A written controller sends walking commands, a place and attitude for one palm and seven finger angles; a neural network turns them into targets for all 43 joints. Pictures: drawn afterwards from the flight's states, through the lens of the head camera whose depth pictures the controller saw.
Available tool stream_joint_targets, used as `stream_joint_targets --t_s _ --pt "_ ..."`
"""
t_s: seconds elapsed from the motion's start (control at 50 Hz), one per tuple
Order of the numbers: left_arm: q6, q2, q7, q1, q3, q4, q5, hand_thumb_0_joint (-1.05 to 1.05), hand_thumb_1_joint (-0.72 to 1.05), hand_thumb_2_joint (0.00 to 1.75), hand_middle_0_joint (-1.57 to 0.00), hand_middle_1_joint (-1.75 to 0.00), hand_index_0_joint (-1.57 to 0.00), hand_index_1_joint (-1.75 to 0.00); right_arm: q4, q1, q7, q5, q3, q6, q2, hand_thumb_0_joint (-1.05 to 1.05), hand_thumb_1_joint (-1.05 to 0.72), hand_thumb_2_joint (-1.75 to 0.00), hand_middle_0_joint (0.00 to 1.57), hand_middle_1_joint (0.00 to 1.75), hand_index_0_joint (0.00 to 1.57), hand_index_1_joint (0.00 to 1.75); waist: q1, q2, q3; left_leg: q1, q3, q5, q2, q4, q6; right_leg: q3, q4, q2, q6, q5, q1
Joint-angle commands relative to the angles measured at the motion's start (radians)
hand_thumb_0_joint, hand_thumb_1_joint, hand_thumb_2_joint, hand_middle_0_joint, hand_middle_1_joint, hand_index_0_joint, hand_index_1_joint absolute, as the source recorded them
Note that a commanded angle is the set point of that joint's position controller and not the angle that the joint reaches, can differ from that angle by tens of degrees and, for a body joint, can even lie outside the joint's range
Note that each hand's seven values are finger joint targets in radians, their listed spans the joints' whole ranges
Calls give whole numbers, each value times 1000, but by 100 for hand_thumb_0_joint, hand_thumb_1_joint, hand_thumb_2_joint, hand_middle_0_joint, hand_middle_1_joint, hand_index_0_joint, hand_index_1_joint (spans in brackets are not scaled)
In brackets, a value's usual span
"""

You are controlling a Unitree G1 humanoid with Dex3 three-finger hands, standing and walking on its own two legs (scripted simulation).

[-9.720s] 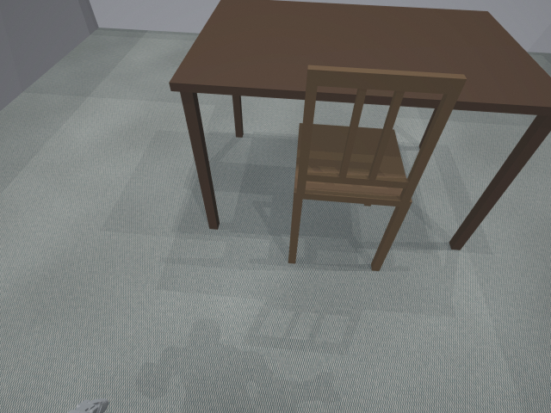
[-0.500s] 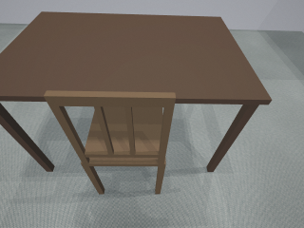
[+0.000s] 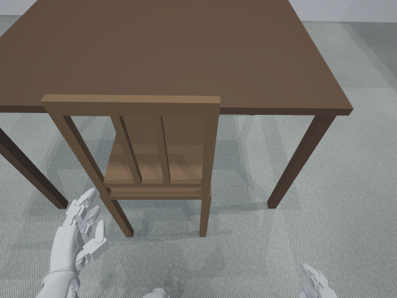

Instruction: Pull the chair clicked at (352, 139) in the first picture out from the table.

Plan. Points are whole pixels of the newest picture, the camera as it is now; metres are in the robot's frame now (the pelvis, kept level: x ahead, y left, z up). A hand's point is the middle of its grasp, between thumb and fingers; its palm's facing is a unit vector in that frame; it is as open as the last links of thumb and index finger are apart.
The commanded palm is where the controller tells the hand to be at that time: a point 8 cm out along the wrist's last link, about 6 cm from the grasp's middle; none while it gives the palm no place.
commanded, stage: raise the hand toward the chair's back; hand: left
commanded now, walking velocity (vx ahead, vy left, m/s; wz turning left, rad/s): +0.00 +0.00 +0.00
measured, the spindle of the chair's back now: (129, 153) +0.49 +0.20 -0.06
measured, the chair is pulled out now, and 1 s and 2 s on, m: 0.00 0.00 0.00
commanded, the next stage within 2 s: aim the fingers beside a spindle in 1.88 s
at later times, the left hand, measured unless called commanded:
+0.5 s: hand (104, 257) +0.21 +0.19 -0.03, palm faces -0.02 -1.00 -0.04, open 11.9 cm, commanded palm +0.17 +0.25 -0.02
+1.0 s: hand (85, 254) +0.21 +0.22 -0.01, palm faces +0.05 -1.00 -0.04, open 16.0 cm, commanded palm +0.19 +0.27 -0.01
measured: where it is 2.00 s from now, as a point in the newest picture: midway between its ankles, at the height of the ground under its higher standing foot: outside the picture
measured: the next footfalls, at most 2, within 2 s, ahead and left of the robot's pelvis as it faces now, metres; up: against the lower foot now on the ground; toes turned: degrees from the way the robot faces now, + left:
none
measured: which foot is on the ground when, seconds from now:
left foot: down 0.00-1.00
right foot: down 0.00-1.00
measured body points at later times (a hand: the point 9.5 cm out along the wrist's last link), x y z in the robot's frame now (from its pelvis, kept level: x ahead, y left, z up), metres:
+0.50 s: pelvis -0.02 -0.02 -0.08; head +0.06 -0.02 +0.36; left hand +0.20 +0.24 -0.02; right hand +0.15 -0.25 -0.18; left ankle +0.06 +0.13 -0.71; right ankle -0.05 -0.12 -0.71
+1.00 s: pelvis -0.03 +0.02 -0.07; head +0.05 +0.04 +0.38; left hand +0.20 +0.27 -0.01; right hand +0.17 -0.21 -0.13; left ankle +0.06 +0.13 -0.71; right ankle -0.05 -0.12 -0.71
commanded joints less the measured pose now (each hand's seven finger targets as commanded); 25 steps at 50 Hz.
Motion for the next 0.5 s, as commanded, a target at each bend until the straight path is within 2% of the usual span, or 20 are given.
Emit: stream_joint_targets --t_s 0.0,0.02,0.04,0.06,0.08,0.1,0.12,0.14,0.16,0.18,0.2,0.24,0.26,0.28,0.32,0.36,0.38,0.46,0.48 --pt "-322 47 -218 238 123 18 -105 0 62 78 -17 -26 -17 -26 -230 -136 47 -2 -69 -58 -125 0 -90 -90 20 30 20 30 121 -49 -170 -56 -17 79 -23 211 -3 -25 158 46 -24 228 -294" --pt "-373 81 -280 227 153 25 -123 0 60 77 -17 -25 -17 -25 -261 -145 52 7 -74 -56 -129 0 -90 -90 20 30 20 30 126 -23 -177 -117 -9 36 -25 255 -5 8 186 38 -25 209 -315" --pt "-364 122 -313 241 188 33 -129 0 57 76 -17 -25 -17 -25 -294 -156 51 15 -79 -48 -140 0 -90 -90 20 30 20 30 139 -21 -195 -151 6 -7 -26 276 0 41 187 33 -22 158 -317" --pt "-317 169 -333 209 226 38 -139 0 55 75 -16 -25 -16 -25 -322 -170 48 28 -82 -31 -142 0 -90 -90 20 30 20 30 147 35 -175 -197 18 -108 -34 261 1 62 159 32 -32 -33 -336" --pt "-274 173 -352 166 213 -46 -169 0 53 74 -16 -24 -16 -24 -369 -169 36 37 -81 -26 -153 0 -90 -90 20 30 20 30 138 -10 -157 -211 17 -173 -35 273 6 93 120 27 -25 -151 -350" --pt "-233 186 -356 117 214 -100 -188 0 50 73 -16 -24 -16 -24 -392 -159 17 44 -77 -22 -154 0 -90 -90 20 30 20 30 111 -50 -144 -217 15 -175 -38 310 18 140 85 15 -8 -158 -352" --pt "-209 198 -348 78 228 -168 -192 0 48 72 -16 -23 -16 -23 -398 -129 4 44 -72 -20 -146 0 -90 -90 20 30 20 30 100 -65 -185 -206 -2 -157 -33 331 23 167 76 8 11 -123 -335" --pt "-207 213 -334 4 227 -262 -192 0 46 71 -16 -23 -16 -23 -403 -106 -9 40 -70 -23 -141 0 -90 -90 20 30 20 30 83 -20 -218 -190 -7 -133 -27 361 28 192 81 1 26 -76 -345" --pt "-219 251 -314 -86 246 -353 -191 0 43 70 -15 -23 -15 -23 -394 -88 -21 33 -66 -26 -138 0 -90 -90 20 30 20 30 61 -4 -244 -189 -14 -129 -18 386 31 192 96 15 32 -71 -372" --pt "-239 245 -302 -122 229 -427 -190 0 41 69 -15 -22 -15 -22 -390 -70 -31 29 -63 -33 -134 0 -90 -90 20 30 20 30 55 51 -248 -156 -23 -101 -10 389 32 183 104 19 24 -26 -378" --pt "-262 230 -294 -130 208 -435 -188 0 39 68 -15 -22 -15 -22 -365 -56 -40 26 -59 -40 -132 0 -90 -90 20 30 20 30 36 59 -221 -141 -35 -76 -3 390 33 157 120 29 17 30 -391" --pt "-307 214 -301 -171 169 -435 -178 0 34 66 -14 -21 -14 -21 -319 -41 -58 18 -52 -58 -138 0 -90 -90 20 30 20 30 10 44 -216 -149 -52 -38 7 413 37 135 157 39 15 111 -418" --pt "-315 215 -310 -186 162 -419 -175 0 32 65 -14 -21 -14 -21 -305 -35 -66 17 -50 -63 -142 0 -90 -90 20 30 20 30 -4 13 -220 -169 -55 -36 10 433 41 134 165 44 21 113 -428" --pt "-314 195 -328 -179 138 -383 -177 0 29 64 -14 -20 -14 -20 -286 -37 -74 19 -47 -72 -145 0 -90 -90 20 30 20 30 -9 22 -211 -173 -59 -38 12 437 40 136 166 40 20 121 -438" --pt "-289 202 -362 -143 148 -329 -187 0 25 62 -13 -20 -13 -20 -266 -41 -85 20 -45 -82 -150 0 -90 -90 20 30 20 30 5 32 -245 -172 -66 -26 10 427 39 119 178 42 15 123 -422" --pt "-224 220 -376 -59 195 -262 -191 0 20 60 -13 -19 -13 -19 -261 -60 -91 27 -50 -81 -146 0 -90 -90 20 30 20 30 38 15 -293 -165 -67 2 6 415 39 124 171 38 24 158 -373" --pt "-197 210 -381 -42 195 -276 -202 0 18 59 -13 -19 -13 -19 -265 -59 -89 27 -50 -78 -143 0 -90 -90 20 30 20 30 48 6 -322 -158 -66 12 2 407 37 127 166 27 30 181 -343" --pt "-124 249 -330 48 297 -265 -202 0 8 55 -12 -17 -12 -17 -262 -97 -84 24 -61 -56 -118 0 -90 -90 20 30 20 30 109 9 -359 -116 -65 77 -5 361 30 92 180 29 31 275 -276" --pt "-130 226 -316 32 269 -308 -203 0 6 54 -12 -17 -12 -17 -271 -91 -79 20 -57 -53 -115 0 -90 -90 20 30 20 30 97 8 -355 -106 -62 84 -8 354 29 80 184 29 30 287 -285"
